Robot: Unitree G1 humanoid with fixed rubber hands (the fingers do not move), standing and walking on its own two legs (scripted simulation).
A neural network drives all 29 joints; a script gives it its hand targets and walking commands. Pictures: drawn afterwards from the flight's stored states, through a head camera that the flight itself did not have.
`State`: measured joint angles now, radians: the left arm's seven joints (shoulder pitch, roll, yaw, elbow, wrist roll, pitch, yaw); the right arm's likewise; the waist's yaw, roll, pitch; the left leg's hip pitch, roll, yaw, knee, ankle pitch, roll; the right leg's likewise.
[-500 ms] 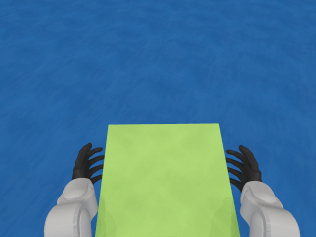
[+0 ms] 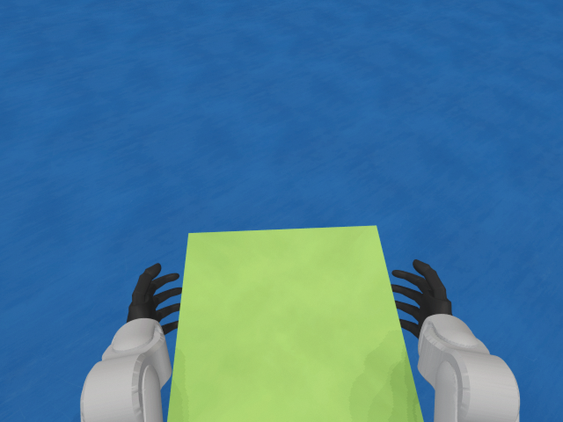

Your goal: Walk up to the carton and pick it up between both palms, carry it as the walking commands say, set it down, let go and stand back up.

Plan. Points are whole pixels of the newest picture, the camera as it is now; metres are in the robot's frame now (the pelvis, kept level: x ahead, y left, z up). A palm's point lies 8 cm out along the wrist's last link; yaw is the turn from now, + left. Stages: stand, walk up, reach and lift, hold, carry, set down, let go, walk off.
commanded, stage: carry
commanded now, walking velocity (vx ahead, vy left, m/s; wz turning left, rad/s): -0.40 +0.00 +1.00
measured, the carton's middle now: (287, 332) +0.27 +0.00 -0.01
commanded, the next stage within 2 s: none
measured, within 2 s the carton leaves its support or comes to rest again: neither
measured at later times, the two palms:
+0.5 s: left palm out of the picture -0.04 +0.25 +0.13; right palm out of the picture +0.09 -0.07 +0.12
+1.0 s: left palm out of the picture -0.41 +0.22 +0.10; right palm out of the picture -0.13 +0.02 +0.09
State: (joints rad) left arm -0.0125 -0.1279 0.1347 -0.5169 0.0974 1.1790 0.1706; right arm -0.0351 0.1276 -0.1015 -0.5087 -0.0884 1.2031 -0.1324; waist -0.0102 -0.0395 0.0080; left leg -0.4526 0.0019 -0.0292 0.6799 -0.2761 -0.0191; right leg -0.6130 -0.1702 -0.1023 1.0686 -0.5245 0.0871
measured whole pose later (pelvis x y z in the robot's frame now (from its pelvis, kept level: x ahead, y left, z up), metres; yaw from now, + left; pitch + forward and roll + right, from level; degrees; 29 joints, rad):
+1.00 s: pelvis -0.40 -0.08 +0.01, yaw +56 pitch +3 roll -2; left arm -0.01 -0.13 0.10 -0.54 0.06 1.12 0.17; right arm 0.03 0.13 -0.11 -0.63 -0.11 1.15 -0.12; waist 0.02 0.08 -0.01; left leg -0.50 -0.08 -0.20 0.30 0.10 -0.05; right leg -0.22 0.06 -0.07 0.51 -0.41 0.01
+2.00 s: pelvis -0.57 -0.39 +0.02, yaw +92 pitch +2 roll +4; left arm -0.02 -0.13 0.11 -0.55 0.10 1.18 0.14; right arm -0.02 0.13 -0.10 -0.62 -0.08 1.24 -0.15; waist -0.05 -0.03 -0.06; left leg -0.43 0.00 0.10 0.91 -0.47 -0.06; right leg -0.33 -0.19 -0.18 0.58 -0.27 0.00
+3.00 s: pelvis -0.50 -0.72 +0.01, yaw +128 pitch +4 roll -1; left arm 0.00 -0.13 0.11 -0.54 0.09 1.21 0.19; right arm 0.01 0.13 -0.10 -0.55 -0.10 1.19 -0.12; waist 0.04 -0.02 -0.03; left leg -0.42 0.02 0.02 0.56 -0.21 0.01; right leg -0.63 -0.11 -0.08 1.12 -0.41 0.07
